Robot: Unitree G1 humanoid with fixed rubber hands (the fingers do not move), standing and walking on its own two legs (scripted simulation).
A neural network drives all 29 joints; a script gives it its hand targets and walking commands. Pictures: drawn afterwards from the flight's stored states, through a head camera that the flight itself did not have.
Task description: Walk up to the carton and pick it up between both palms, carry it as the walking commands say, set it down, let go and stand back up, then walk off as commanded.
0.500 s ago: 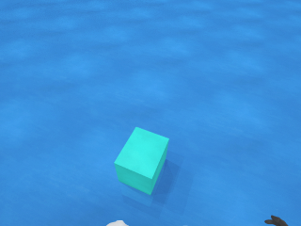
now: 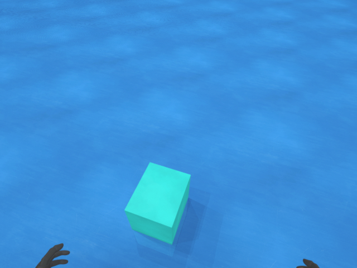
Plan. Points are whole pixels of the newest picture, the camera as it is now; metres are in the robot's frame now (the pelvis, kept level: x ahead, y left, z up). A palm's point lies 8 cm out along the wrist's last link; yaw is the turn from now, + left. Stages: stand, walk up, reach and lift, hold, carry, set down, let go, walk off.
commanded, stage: walk up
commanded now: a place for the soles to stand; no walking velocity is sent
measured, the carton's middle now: (160, 202) +0.56 +0.09 -0.63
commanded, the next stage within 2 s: none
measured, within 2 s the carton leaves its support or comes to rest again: neither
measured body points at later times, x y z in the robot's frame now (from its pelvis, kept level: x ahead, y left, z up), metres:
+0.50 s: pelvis +0.01 -0.01 +0.02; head +0.01 -0.01 +0.47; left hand +0.12 +0.30 -0.10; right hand +0.11 -0.33 -0.10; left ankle +0.01 +0.13 -0.72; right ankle +0.04 -0.12 -0.72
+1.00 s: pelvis +0.06 +0.15 -0.02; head +0.08 +0.13 +0.43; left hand +0.18 +0.50 -0.10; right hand +0.11 -0.20 -0.12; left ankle +0.08 +0.25 -0.72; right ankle +0.08 +0.03 -0.69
